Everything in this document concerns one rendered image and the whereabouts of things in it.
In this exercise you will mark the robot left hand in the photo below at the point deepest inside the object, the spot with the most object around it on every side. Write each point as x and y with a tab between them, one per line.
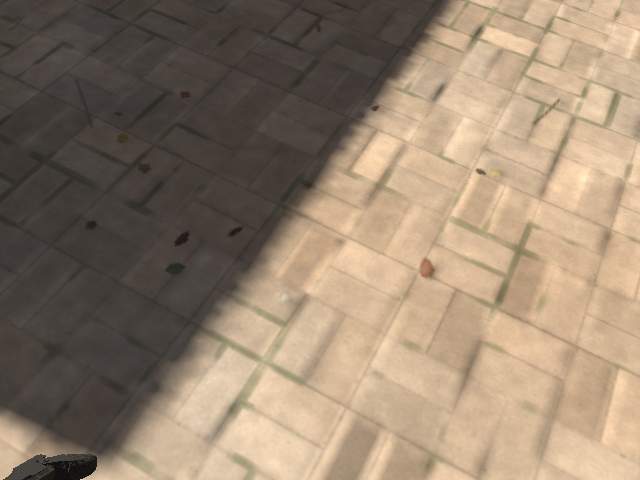
60	467

